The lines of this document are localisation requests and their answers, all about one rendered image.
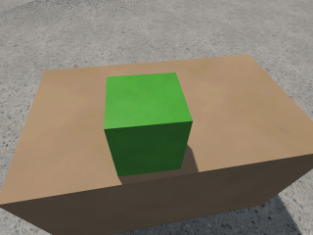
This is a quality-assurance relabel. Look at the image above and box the carton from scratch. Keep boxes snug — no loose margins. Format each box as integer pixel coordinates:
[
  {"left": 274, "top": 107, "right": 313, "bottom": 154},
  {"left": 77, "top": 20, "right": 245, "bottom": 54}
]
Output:
[{"left": 104, "top": 72, "right": 193, "bottom": 177}]

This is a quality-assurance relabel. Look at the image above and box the pedestal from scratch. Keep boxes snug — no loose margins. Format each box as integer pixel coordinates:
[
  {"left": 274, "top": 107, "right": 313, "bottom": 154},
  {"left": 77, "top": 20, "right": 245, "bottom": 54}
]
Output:
[{"left": 0, "top": 54, "right": 313, "bottom": 235}]

